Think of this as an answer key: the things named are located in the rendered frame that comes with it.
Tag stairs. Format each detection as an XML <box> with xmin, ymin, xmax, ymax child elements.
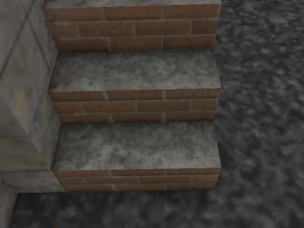
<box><xmin>42</xmin><ymin>0</ymin><xmax>222</xmax><ymax>193</ymax></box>

